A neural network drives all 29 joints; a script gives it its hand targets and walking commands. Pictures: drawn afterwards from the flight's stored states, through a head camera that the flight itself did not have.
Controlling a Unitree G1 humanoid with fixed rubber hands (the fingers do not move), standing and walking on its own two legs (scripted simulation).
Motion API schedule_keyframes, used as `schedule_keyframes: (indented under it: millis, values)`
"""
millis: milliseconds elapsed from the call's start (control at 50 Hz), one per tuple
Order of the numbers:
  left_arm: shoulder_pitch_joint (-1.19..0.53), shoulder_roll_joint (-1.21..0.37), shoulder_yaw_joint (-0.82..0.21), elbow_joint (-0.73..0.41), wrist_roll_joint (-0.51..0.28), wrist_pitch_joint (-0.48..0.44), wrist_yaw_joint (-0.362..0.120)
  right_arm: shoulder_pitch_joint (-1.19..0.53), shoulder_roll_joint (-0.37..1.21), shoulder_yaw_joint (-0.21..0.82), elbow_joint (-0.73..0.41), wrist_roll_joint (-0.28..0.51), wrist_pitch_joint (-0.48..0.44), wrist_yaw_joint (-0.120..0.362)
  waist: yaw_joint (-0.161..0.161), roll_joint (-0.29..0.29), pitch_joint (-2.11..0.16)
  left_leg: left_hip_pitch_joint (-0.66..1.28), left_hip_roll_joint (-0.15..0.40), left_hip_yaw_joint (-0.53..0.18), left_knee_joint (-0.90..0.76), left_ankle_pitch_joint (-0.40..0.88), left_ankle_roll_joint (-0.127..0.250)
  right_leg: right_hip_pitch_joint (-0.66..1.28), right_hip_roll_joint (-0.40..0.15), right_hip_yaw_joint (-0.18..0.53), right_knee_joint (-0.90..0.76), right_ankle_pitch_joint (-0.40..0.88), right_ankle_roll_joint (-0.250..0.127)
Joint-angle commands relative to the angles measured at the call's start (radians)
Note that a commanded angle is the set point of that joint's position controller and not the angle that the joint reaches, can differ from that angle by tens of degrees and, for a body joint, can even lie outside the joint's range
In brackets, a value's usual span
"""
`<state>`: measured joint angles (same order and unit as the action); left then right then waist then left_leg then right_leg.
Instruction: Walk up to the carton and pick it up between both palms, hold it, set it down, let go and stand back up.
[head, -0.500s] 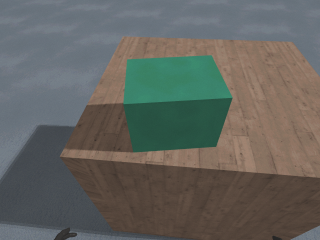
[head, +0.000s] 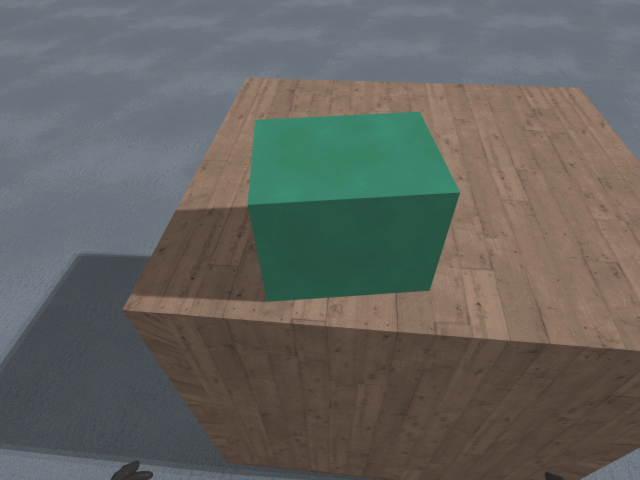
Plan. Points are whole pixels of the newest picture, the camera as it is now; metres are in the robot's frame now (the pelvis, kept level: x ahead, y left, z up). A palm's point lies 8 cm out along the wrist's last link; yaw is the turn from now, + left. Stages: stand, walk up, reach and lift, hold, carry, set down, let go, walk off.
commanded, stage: stand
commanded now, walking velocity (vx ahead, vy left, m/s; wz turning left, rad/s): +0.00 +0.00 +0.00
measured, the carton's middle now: (343, 206) +0.47 -0.02 +0.10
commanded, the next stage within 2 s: none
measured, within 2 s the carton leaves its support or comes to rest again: neither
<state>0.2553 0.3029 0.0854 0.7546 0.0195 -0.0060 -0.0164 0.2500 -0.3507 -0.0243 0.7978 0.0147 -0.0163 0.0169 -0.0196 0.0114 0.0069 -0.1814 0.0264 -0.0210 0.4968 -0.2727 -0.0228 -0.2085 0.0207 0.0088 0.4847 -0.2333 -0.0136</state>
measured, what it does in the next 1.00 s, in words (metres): stands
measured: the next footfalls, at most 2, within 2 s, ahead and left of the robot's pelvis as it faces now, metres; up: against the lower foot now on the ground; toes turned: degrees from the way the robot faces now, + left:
none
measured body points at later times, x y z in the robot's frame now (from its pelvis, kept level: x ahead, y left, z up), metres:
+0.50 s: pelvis -0.01 +0.00 +0.00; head -0.01 +0.00 +0.45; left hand +0.10 +0.29 -0.10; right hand +0.08 -0.30 -0.11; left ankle +0.00 +0.14 -0.74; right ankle +0.02 -0.11 -0.74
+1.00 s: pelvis -0.01 +0.00 +0.00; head -0.01 +0.00 +0.45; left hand +0.10 +0.29 -0.10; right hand +0.09 -0.30 -0.11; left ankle +0.00 +0.14 -0.74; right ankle +0.02 -0.11 -0.74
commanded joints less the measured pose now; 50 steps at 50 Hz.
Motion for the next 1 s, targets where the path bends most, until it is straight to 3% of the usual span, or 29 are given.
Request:
schedule_keyframes:
  millis: [0, 60, 80, 100, 120, 180, 240, 300, 360, 380, 400, 480, 500, 540, 580, 600, 640, 660, 700, 720, 740, 760, 780, 820, 840, 860, 880, 940, 980]
  values:
    - [-0.078, 0.244, 0.025, 0.022, -0.01, -0.046, 0.015, -0.042, -0.196, -0.043, 0.005, -0.035, -0.031, -0.021, 0.008, -0.011, -0.013, 0.026, 0.087, -0.06, -0.103, 0.172, 0.062, 0.032, -0.126, 0.12, -0.12, 0.194, -0.043]
    - [-0.082, 0.264, 0.03, 0.023, -0.008, -0.05, 0.019, -0.052, -0.217, -0.047, 0.012, -0.045, -0.026, -0.023, 0.011, -0.038, -0.026, 0.05, 0.086, -0.077, -0.125, 0.203, 0.059, 0.027, -0.132, 0.119, -0.106, 0.192, -0.048]
    - [-0.094, 0.249, 0.019, 0.023, -0.003, -0.048, 0.017, -0.069, -0.202, -0.041, 0.008, -0.039, -0.027, -0.022, 0.01, -0.032, -0.003, 0.038, 0.084, -0.063, -0.111, 0.183, 0.051, 0.002, -0.119, 0.109, -0.12, 0.15, -0.032]
    - [-0.066, 0.252, 0.027, 0.025, -0.008, -0.048, 0.011, -0.046, -0.214, -0.043, 0.019, -0.042, -0.029, -0.023, 0.02, 0.017, -0.011, 0.036, 0.089, -0.063, -0.115, 0.154, 0.058, 0.023, -0.128, 0.121, -0.13, 0.128, -0.041]
    - [-0.079, 0.255, 0.031, 0.031, -0.013, -0.045, 0.018, -0.048, -0.199, -0.04, 0.013, -0.031, -0.028, -0.021, 0.015, -0.026, 0.033, 0.0, 0.088, -0.074, -0.122, 0.15, 0.054, -0.012, -0.126, 0.126, -0.136, 0.103, -0.04]
    - [-0.081, 0.258, 0.025, 0.025, -0.008, -0.048, 0.017, -0.087, -0.189, -0.04, 0.023, -0.044, -0.028, -0.014, 0.018, -0.007, 0.019, 0.013, 0.071, -0.059, -0.124, 0.102, 0.056, -0.014, -0.116, 0.132, -0.153, 0.027, -0.036]
    - [-0.084, 0.23, 0.02, 0.03, -0.018, -0.05, 0.012, -0.063, -0.189, -0.035, 0.03, -0.043, -0.038, -0.015, 0.025, -0.033, 0.009, -0.008, 0.075, -0.07, -0.128, 0.061, 0.059, 0.005, -0.139, 0.146, -0.16, 0.035, -0.046]
    - [-0.096, 0.247, 0.022, 0.026, -0.013, -0.047, 0.013, -0.058, -0.192, -0.033, 0.033, -0.036, -0.03, -0.011, 0.003, -0.03, 0.005, 0.024, 0.085, -0.06, -0.129, 0.116, 0.063, -0.004, -0.131, 0.136, -0.145, 0.104, -0.047]
    - [-0.07, 0.246, 0.028, 0.033, -0.014, -0.058, 0.013, -0.07, -0.22, -0.05, 0.035, -0.04, -0.04, -0.017, 0.018, -0.049, 0.005, 0.039, 0.09, -0.077, -0.134, 0.179, 0.051, -0.009, -0.123, 0.118, -0.134, 0.122, -0.036]
    - [-0.075, 0.228, 0.017, 0.039, -0.014, -0.053, 0.01, -0.089, -0.219, -0.047, 0.037, -0.04, -0.037, -0.018, 0.016, 0.014, -0.024, 0.039, 0.098, -0.079, -0.116, 0.142, 0.067, 0.023, -0.132, 0.122, -0.135, 0.13, -0.041]
    - [-0.066, 0.229, 0.02, 0.042, -0.014, -0.051, 0.017, -0.056, -0.195, -0.046, 0.03, -0.035, -0.038, -0.019, 0.008, -0.021, 0.007, 0.023, 0.098, -0.078, -0.124, 0.173, 0.067, 0.024, -0.127, 0.117, -0.132, 0.156, -0.037]
    - [-0.063, 0.247, 0.022, 0.044, -0.021, -0.041, 0.019, -0.066, -0.179, -0.031, 0.041, -0.029, -0.036, -0.012, 0.019, 0.01, -0.012, 0.005, 0.085, -0.061, -0.121, 0.172, 0.061, 0.04, -0.136, 0.127, -0.144, 0.144, -0.037]
    - [-0.083, 0.242, 0.021, 0.047, -0.015, -0.043, 0.016, -0.056, -0.194, -0.037, 0.044, -0.028, -0.033, -0.014, 0.004, -0.036, -0.023, 0.035, 0.082, -0.067, -0.115, 0.15, 0.058, 0.033, -0.149, 0.13, -0.156, 0.152, -0.045]
    - [-0.102, 0.231, 0.02, 0.038, -0.013, -0.048, 0.019, -0.075, -0.176, -0.031, 0.036, -0.038, -0.034, -0.021, 0.006, -0.041, 0.018, 0.018, 0.084, -0.068, -0.104, 0.155, 0.066, -0.003, -0.149, 0.151, -0.163, 0.123, -0.047]
    - [-0.09, 0.222, 0.014, 0.04, -0.014, -0.047, 0.021, -0.07, -0.22, -0.045, 0.046, -0.043, -0.033, -0.02, 0.017, -0.027, -0.004, 0.014, 0.088, -0.082, -0.131, 0.14, 0.065, 0.026, -0.142, 0.147, -0.146, 0.117, -0.052]
    - [-0.046, 0.241, 0.021, 0.056, -0.016, -0.049, 0.015, -0.052, -0.222, -0.043, 0.068, -0.041, -0.027, -0.014, 0.025, 0.014, -0.012, 0.039, 0.087, -0.078, -0.129, 0.165, 0.064, 0.02, -0.141, 0.134, -0.149, 0.121, -0.044]
    - [-0.086, 0.239, 0.022, 0.047, -0.018, -0.04, 0.015, -0.071, -0.195, -0.04, 0.048, -0.041, -0.03, -0.015, 0.023, -0.057, -0.018, 0.02, 0.087, -0.07, -0.132, 0.171, 0.061, 0.061, -0.126, 0.107, -0.138, 0.164, -0.029]
    - [-0.086, 0.225, 0.023, 0.051, -0.011, -0.043, 0.017, -0.07, -0.191, -0.034, 0.046, -0.033, -0.035, -0.022, 0.013, -0.029, 0.012, 0.004, 0.087, -0.059, -0.131, 0.173, 0.06, 0.03, -0.136, 0.139, -0.148, 0.169, -0.038]
    - [-0.099, 0.231, 0.023, 0.031, -0.007, -0.047, 0.011, -0.059, -0.219, -0.043, 0.062, -0.041, -0.029, -0.021, 0.021, -0.017, -0.01, 0.011, 0.084, -0.053, -0.132, 0.172, 0.061, 0.048, -0.124, 0.107, -0.119, 0.203, -0.035]
    - [-0.087, 0.227, 0.02, 0.043, -0.017, -0.041, 0.015, -0.069, -0.196, -0.03, 0.058, -0.038, -0.033, -0.021, 0.02, 0.019, -0.041, 0.024, 0.089, -0.065, -0.136, 0.205, 0.064, 0.057, -0.13, 0.122, -0.102, 0.212, -0.035]
    - [-0.082, 0.251, 0.023, 0.045, -0.005, -0.044, 0.017, -0.086, -0.2, -0.036, 0.045, -0.04, -0.031, -0.018, 0.015, 0.0, -0.051, 0.048, 0.096, -0.068, -0.112, 0.225, 0.059, 0.042, -0.13, 0.101, -0.109, 0.227, -0.037]
    - [-0.079, 0.249, 0.03, 0.05, -0.011, -0.041, 0.011, -0.074, -0.2, -0.036, 0.056, -0.03, -0.029, -0.015, 0.034, -0.003, -0.031, 0.028, 0.089, -0.065, -0.128, 0.188, 0.052, 0.046, -0.121, 0.104, -0.103, 0.172, -0.042]
    - [-0.077, 0.23, 0.014, 0.053, -0.017, -0.039, 0.016, -0.086, -0.202, -0.039, 0.05, -0.031, -0.034, -0.013, 0.021, 0.017, -0.006, 0.012, 0.092, -0.07, -0.132, 0.122, 0.059, 0.033, -0.13, 0.122, -0.14, 0.137, -0.039]
    - [-0.078, 0.264, 0.027, 0.047, -0.012, -0.041, 0.013, -0.064, -0.184, -0.039, 0.043, -0.03, -0.026, -0.012, 0.005, -0.034, -0.03, 0.041, 0.093, -0.069, -0.123, 0.157, 0.055, 0.024, -0.132, 0.119, -0.143, 0.141, -0.041]
    - [-0.071, 0.233, 0.021, 0.056, -0.018, -0.038, 0.018, -0.084, -0.2, -0.041, 0.052, -0.032, -0.033, -0.017, 0.019, 0.019, 0.032, 0.021, 0.085, -0.065, -0.113, 0.169, 0.056, -0.003, -0.133, 0.137, -0.167, 0.092, -0.038]
    - [-0.103, 0.247, 0.016, 0.052, -0.01, -0.042, 0.014, -0.073, -0.181, -0.036, 0.051, -0.036, -0.027, -0.018, -0.005, -0.042, -0.003, 0.036, 0.093, -0.084, -0.122, 0.17, 0.058, -0.001, -0.138, 0.127, -0.157, 0.097, -0.045]
    - [-0.111, 0.235, 0.014, 0.045, -0.013, -0.042, 0.016, -0.084, -0.207, -0.047, 0.05, -0.039, -0.031, -0.019, 0.018, -0.023, 0.006, 0.014, 0.089, -0.065, -0.119, 0.133, 0.054, 0.008, -0.142, 0.136, -0.175, 0.089, -0.047]
    - [-0.119, 0.249, 0.029, 0.037, -0.01, -0.047, 0.014, -0.106, -0.207, -0.045, 0.034, -0.044, -0.029, -0.022, 0.004, -0.011, -0.025, 0.036, 0.086, -0.058, -0.114, 0.139, 0.053, 0.019, -0.132, 0.13, -0.159, 0.124, -0.039]
    - [-0.091, 0.237, 0.019, 0.053, -0.004, -0.052, 0.018, -0.06, -0.198, -0.042, 0.06, -0.038, -0.032, -0.018, 0.005, -0.044, -0.028, 0.031, 0.09, -0.073, -0.13, 0.156, 0.058, 0.049, -0.131, 0.122, -0.148, 0.133, -0.04]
